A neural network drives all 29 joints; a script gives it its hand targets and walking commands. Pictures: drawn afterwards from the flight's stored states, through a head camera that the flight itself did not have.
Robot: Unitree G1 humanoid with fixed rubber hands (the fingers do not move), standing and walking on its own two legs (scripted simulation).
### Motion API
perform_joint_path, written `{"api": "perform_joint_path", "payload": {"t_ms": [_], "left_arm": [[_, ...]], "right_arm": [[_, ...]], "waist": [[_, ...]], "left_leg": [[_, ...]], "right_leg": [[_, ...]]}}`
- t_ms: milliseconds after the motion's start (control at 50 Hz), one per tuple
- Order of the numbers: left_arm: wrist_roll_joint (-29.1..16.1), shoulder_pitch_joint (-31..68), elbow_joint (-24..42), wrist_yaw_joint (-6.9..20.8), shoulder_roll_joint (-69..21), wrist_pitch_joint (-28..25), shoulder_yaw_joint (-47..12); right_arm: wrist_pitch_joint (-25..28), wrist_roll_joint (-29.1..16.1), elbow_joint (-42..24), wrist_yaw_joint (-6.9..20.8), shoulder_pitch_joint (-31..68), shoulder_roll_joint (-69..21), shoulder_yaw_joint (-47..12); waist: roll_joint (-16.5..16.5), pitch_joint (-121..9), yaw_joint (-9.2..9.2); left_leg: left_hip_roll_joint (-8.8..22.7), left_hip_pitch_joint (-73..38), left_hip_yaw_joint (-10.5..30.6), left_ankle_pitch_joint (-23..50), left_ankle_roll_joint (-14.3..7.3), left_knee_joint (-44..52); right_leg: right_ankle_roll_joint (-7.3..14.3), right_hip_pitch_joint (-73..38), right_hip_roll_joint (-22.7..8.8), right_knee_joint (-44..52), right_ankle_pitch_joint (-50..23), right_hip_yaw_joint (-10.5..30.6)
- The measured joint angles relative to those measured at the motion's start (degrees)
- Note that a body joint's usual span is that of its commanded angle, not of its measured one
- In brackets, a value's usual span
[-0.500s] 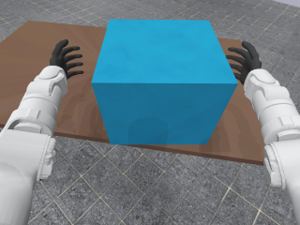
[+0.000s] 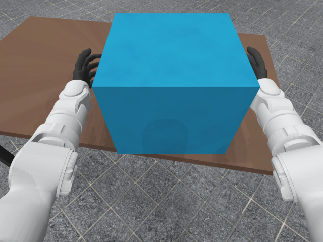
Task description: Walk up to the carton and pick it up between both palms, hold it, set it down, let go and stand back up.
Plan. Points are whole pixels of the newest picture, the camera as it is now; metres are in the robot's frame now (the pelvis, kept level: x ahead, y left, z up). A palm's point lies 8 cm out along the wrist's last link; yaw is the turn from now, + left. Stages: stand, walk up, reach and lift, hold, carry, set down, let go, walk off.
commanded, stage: reach and lift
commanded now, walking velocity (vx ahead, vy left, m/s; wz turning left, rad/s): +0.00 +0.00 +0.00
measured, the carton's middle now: (171, 85) +0.50 +0.03 +0.11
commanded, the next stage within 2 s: none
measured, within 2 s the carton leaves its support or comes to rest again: leaves its support in 1.70 s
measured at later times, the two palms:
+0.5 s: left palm (90, 80) +0.45 +0.23 +0.15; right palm (253, 76) +0.48 -0.15 +0.17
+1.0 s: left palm (88, 82) +0.44 +0.23 +0.15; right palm (255, 76) +0.48 -0.15 +0.18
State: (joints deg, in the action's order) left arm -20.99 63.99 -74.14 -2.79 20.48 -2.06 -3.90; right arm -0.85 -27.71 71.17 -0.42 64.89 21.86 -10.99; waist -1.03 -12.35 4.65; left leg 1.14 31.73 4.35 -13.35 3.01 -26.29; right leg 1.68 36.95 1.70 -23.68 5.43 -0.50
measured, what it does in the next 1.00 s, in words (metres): stands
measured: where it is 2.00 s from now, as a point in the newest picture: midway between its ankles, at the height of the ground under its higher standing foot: outside the picture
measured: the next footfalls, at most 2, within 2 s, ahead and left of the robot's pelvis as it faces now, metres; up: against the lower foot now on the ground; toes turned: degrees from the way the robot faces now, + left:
none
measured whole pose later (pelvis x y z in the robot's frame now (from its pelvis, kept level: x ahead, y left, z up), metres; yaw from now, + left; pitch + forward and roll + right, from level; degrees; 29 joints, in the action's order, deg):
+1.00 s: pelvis -0.01 +0.00 +0.00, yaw +1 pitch +18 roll +0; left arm -20.0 67.6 -82.1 -5.5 17.5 -5.3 -5.0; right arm -1.8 -22.2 75.7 -2.5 67.7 17.9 -4.7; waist -2.5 -13.8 2.1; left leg 0.8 31.0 5.4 -12.5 3.1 -25.7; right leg 1.9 35.7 1.2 -23.0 5.0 -1.7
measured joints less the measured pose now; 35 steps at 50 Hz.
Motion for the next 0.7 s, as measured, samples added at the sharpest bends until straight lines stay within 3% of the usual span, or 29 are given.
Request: {"api": "perform_joint_path", "payload": {"t_ms": [180,400,500,700], "left_arm": [[3.46,-0.49,0.43,-1.43,-3.32,-0.05,3.43],[4.34,-0.79,0.62,-3.1,-4.54,0.78,4.52],[3.55,-1.69,2.14,-3.39,-4.1,2.01,2.59],[3.3,0.66,-2.06,-4.07,-4.05,1.15,0.72]], "right_arm": [[-0.75,2.82,0.81,-1.79,0.36,-2.23,2.46],[-1.54,3.29,1.51,-1.7,0.29,-2.14,3.07],[-1.71,3.46,-2.0,-2.69,-1.26,-2.6,3.39],[-1.8,3.36,3.09,-1.63,1.18,-2.87,4.49]], "waist": [[0.1,0.44,0.22],[0.25,0.83,0.92],[0.41,-0.19,-0.8],[-1.46,-0.29,-1.41]], "left_leg": [[0.07,-2.4,-0.56,0.35,-0.2,1.56],[0.18,-3.95,-1.4,-0.01,-0.53,1.66],[0.22,-3.66,-0.39,-0.04,-0.61,1.37],[0.24,-3.74,0.22,0.33,-0.22,1.24]], "right_leg": [[-0.18,-2.39,0.05,1.84,-0.61,0.53],[-0.49,-4.01,0.21,2.64,-0.85,1.32],[-0.48,-4.65,0.17,3.58,-1.16,0.32],[0.06,-4.76,0.15,3.08,-1.14,-0.32]]}}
